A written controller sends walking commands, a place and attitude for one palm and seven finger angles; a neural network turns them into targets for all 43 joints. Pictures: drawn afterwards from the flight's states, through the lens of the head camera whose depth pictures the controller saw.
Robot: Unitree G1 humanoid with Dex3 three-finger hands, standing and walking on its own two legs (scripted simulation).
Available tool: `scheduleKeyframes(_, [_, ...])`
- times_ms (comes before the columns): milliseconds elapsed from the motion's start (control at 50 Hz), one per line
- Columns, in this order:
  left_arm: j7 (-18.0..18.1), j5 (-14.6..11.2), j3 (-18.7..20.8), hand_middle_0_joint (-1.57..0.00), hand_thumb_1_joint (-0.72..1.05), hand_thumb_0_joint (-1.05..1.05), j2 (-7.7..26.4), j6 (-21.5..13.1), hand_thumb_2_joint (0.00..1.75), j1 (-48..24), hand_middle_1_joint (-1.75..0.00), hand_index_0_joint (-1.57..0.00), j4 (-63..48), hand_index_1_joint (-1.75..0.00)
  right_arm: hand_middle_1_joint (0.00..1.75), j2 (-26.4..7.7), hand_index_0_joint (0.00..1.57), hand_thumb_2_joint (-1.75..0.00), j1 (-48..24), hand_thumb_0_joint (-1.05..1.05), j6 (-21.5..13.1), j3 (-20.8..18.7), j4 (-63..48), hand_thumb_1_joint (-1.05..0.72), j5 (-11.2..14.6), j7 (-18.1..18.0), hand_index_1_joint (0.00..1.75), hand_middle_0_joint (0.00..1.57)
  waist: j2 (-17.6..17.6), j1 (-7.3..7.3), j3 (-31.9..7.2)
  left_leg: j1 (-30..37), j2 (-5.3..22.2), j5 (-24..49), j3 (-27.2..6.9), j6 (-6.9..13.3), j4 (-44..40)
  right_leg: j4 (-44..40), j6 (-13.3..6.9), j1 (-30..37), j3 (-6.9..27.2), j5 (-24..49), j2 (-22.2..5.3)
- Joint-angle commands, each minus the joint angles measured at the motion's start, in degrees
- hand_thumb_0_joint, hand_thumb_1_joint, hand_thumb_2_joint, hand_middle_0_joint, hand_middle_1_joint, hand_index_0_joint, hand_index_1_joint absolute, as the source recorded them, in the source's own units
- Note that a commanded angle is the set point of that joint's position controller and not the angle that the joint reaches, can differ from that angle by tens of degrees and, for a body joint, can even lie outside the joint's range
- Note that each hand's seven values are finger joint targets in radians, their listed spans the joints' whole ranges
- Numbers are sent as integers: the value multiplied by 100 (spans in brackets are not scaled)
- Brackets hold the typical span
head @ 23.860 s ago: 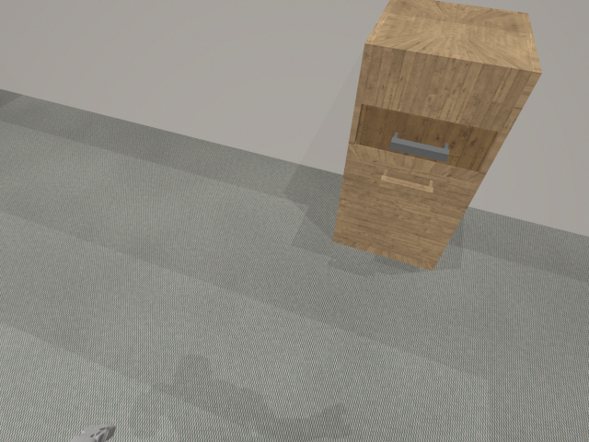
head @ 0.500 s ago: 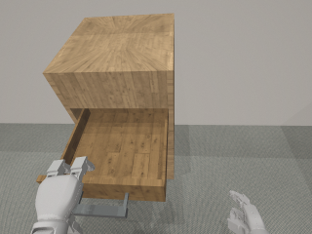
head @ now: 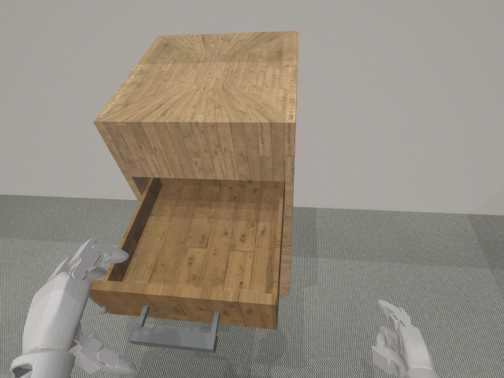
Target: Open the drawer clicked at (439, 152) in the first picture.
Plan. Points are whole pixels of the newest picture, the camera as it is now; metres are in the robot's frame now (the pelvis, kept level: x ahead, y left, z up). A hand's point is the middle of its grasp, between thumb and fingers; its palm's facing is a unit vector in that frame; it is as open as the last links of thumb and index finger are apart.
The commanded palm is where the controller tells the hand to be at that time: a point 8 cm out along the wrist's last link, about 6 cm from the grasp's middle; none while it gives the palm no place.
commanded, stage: draw the hand back to the body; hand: left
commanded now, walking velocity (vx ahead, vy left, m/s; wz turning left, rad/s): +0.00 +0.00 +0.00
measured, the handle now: (176, 326) +0.23 +0.20 -0.15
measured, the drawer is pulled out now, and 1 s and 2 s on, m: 0.30 0.30 0.30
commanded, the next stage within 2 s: step back with the hand held close in 0.92 s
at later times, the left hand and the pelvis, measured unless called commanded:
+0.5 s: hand (68, 274) +0.19 +0.24 +0.16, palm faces +0.38 -0.82 -0.43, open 10.6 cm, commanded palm +0.14 +0.28 +0.18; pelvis +0.02 +0.01 +0.02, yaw +1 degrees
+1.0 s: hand (52, 272) +0.19 +0.24 +0.18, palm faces +0.42 -0.80 -0.42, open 7.5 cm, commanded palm +0.14 +0.28 +0.20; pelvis +0.01 +0.00 +0.02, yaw +1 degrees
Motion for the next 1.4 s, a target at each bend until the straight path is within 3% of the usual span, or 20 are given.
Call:
scheduleKeyframes(0, [-72, -2236, 823, -29, -32, 0, 470, -436, 37, -430, -109, -29, -1616, -109, 30, -360, 20, -90, -399, 0, -910, 7, -887, -90, 16, -511, 30, 20, -834, -184, -572, 822, -40, 1609, 112, 389, -945, -1015, -94, 913, -352, 1453, -27])
scheduleKeyframes(40, [-91, -2318, 881, -28, -26, 0, 487, -511, 40, -581, -104, -28, -1890, -104, 30, -323, 20, -90, -360, 0, -1132, 82, -756, -90, -19, -571, 30, 20, -121, -150, -439, 895, -82, 1841, 122, 326, -1109, -1133, -135, 1015, -344, 1542, -83])
scheduleKeyframes(120, [-184, -2419, 982, -27, -12, 0, 422, -544, 47, -445, -95, -27, -1749, -95, 30, -310, 20, -90, -448, 0, -1332, 69, -525, -90, -30, -523, 30, 20, -66, -115, 60, 860, -45, 2005, 94, 262, -1328, -1417, -177, 1106, -372, 1656, -69])
scheduleKeyframes(300, [-382, -2589, 1279, -25, 20, 0, 362, -640, 60, -58, -75, -25, -1927, -75, 30, -323, 20, -90, -577, 0, -1320, -19, -390, -90, -31, -363, 30, 20, -271, -67, -367, 1166, 21, 2762, 152, 250, -1476, -1489, -140, 1554, -344, 2353, -7])
scheduleKeyframes(520, [-344, -2658, 1779, -22, 58, 0, 679, -613, 76, -462, -50, -22, -2236, -50, 30, -376, 20, -90, -713, 0, -1240, -46, -311, -90, -17, -367, 30, 20, -97, -52, -399, 1354, -10, 2766, 162, 225, -1569, -1664, -151, 1618, -287, 2376, 19])
scheduleKeyframes(640, [-382, -2714, 1722, -21, 80, 0, 491, -561, 86, -477, -37, -21, -1854, -37, 30, -355, 20, -90, -760, 0, -1173, -29, -264, -90, -7, -350, 30, 20, -312, -66, 26, 1200, 13, 2445, 137, 226, -1676, -1744, -140, 1473, -299, 2108, 21])
scheduleKeyframes(700, [-399, -2707, 1757, -20, 90, 0, 560, -572, 90, -470, -30, -20, -1983, -30, 30, -394, 20, -90, -765, 0, -1147, -61, -303, -90, -8, -329, 30, 20, -287, -39, -241, 1285, 17, 2547, 139, 240, -1666, -1688, -135, 1570, -280, 2183, 19])
scheduleKeyframes(720, [-399, -2698, 1779, -20, 90, 0, 599, -561, 90, -552, -30, -20, -2053, -30, 30, -416, 20, -90, -821, 0, -1155, -49, -293, -90, -6, -330, 30, 20, 77, -43, -242, 1295, -11, 2490, 155, 225, -1673, -1736, -156, 1568, -233, 2103, 13])
scheduleKeyframes(780, [-391, -2716, 1742, -20, 90, 0, 576, -565, 90, -423, -30, -20, -2061, -30, 30, -382, 20, -90, -775, 0, -1148, -37, -315, -90, -17, -317, 30, 20, -277, -28, -267, 1276, 9, 2518, 104, 228, -1682, -1693, -149, 1593, -279, 2137, 25])
scheduleKeyframes(820, [-370, -2701, 1900, -20, 90, 0, 738, -563, 90, -532, -30, -20, -2184, -30, 30, -399, 20, -90, -843, 0, -1170, -49, -301, -90, -14, -337, 30, 20, -39, -31, -318, 1318, 0, 2460, 130, 218, -1677, -1744, -156, 1593, -238, 2107, 15])
scheduleKeyframes(880, [-370, -2722, 1801, -20, 90, 0, 613, -554, 90, -448, -30, -20, -2068, -30, 30, -372, 20, -90, -789, 0, -1154, -37, -302, -90, -14, -342, 30, 20, -318, -30, -211, 1258, 7, 2418, 117, 232, -1676, -1734, -143, 1559, -270, 2102, 23])
scheduleKeyframes(940, [-352, -2692, 1841, -20, 90, 0, 676, -577, 90, -530, -30, -20, -2137, -30, 30, -359, 20, -90, -795, 0, -1190, -28, -270, -90, -18, -354, 30, 20, -4, -27, -163, 1253, -15, 2368, 118, 222, -1683, -1773, -166, 1526, -232, 2036, 14])
scheduleKeyframes(980, [-361, -2712, 1758, -20, 90, 0, 562, -566, 90, -394, -30, -20, -1996, -30, 30, -372, 20, -90, -784, 0, -1171, -47, -262, -90, -2, -339, 30, 20, -272, -33, -175, 1264, 16, 2347, 111, 224, -1688, -1754, -147, 1506, -265, 1996, 28])
scheduleKeyframes(1000, [-358, -2716, 1787, -20, 90, 0, 615, -573, 90, -458, -30, -20, -2026, -30, 30, -383, 20, -90, -803, 0, -1171, -51, -282, -90, -1, -342, 30, 20, -305, -31, -177, 1240, 2, 2281, 112, 236, -1690, -1764, -140, 1509, -253, 1951, 22])
scheduleKeyframes(1020, [-299, -2746, 2700, -20, 90, 0, 1466, -937, 90, -1662, -30, -20, -2518, -30, 30, -470, 20, -90, -624, 0, -1015, 68, -547, -90, 58, -289, 30, 20, 128, -308, 607, 718, -14, 1659, 66, 285, -1608, -2077, -137, 890, 174, 1963, -178])
scheduleKeyframes(1040, [-348, -2735, 2425, -20, 90, 0, 1053, -972, 90, -962, -30, -20, -2039, -30, 30, -377, 20, -90, -640, 0, -915, 13, -354, -90, 47, -304, 30, 20, -575, -353, 594, 621, 26, 1446, -13, 308, -1550, -2143, -142, 800, 217, 1935, -267])
scheduleKeyframes(1060, [-405, -2713, 2172, -20, 90, 0, 738, -965, 90, -420, -30, -20, -1795, -30, 30, -455, 20, -90, -674, 0, -803, -29, -375, -90, 25, -295, 30, 20, -844, -366, 426, 727, 26, 1525, -14, 333, -1475, -2099, -138, 794, 186, 2031, -284])
scheduleKeyframes(1140, [-418, -2709, 2133, -20, 90, 0, 707, -1073, 90, 242, -30, -20, -2219, -30, 30, -539, 20, -90, -789, 0, -595, -122, -547, -90, -2, -273, 30, 20, -212, -337, -447, 831, 102, 2328, 14, 351, -1480, -1657, -116, 1214, 69, 2547, -336])
scheduleKeyframes(1200, [-375, -2721, 2310, -20, 90, 0, 862, -1106, 90, 584, -30, -20, -2419, -30, 30, -519, 20, -90, -798, 0, -476, -207, -661, -90, 22, -258, 30, 20, -432, -348, -849, 786, 165, 2906, -32, 330, -1380, -1390, -93, 1430, 13, 2927, -334])
scheduleKeyframes(1380, [-275, -2781, 2465, -20, 90, 0, 981, -1159, 90, 801, -30, -20, -2609, -30, 30, -491, 20, -90, -777, 0, -430, -294, -724, -90, 64, -304, 30, 20, -214, -359, -785, 293, 305, 2796, -197, 317, -1409, -1076, -72, 1246, -18, 2508, -282])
